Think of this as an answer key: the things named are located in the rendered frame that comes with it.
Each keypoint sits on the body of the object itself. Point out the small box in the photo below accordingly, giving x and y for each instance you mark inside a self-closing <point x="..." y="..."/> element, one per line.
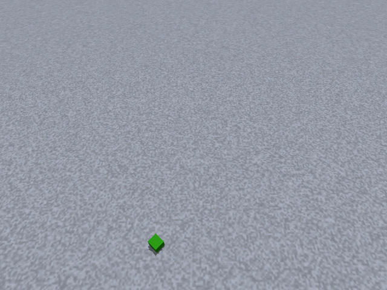
<point x="156" y="243"/>

